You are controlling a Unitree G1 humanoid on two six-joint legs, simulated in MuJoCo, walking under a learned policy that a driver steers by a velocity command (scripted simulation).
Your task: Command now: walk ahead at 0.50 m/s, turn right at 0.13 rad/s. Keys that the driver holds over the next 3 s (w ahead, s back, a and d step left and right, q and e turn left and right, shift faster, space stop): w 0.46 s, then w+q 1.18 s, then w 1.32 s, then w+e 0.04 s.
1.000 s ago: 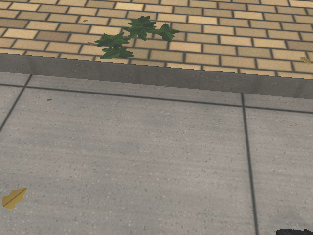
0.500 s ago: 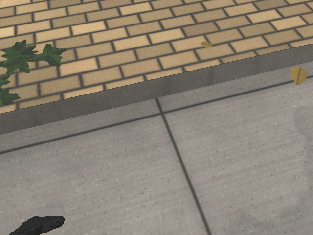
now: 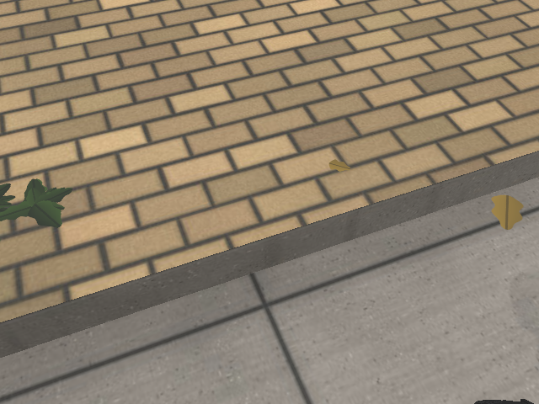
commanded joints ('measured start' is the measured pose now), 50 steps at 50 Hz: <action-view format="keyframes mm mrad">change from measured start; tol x32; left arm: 1 -66 134 19 -112 -12 -33 -2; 50 -187 155 31 -1 6 -8 24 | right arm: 1 228 -145 -46 2 11 12 -9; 25 423 -20 16 82 7 34 -38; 44 -55 -39 -4 -39 16 78 -4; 50 377 -198 -95 39 17 86 -12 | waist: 1 -126 118 -108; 20 -115 107 51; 25 24 -311 -423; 50 -237 35 -148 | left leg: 1 578 358 -581 -290 -322 194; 17 417 241 -138 -395 192 144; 23 414 203 -71 18 615 62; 25 -184 -25 -80 635 -419 -14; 26 -287 32 -170 723 -408 -6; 45 -206 101 20 203 38 -6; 50 475 -7 -8 -73 176 121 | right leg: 1 -579 -87 -13 375 42 3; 20 -400 -113 -133 -420 458 -2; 23 63 -84 -160 -450 463 -83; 25 650 -483 519 -523 296 -291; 34 42 -314 -74 -791 561 -176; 45 282 -360 -296 -685 931 -123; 48 291 -344 -347 -392 1365 -79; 50 -13 -229 -356 98 943 6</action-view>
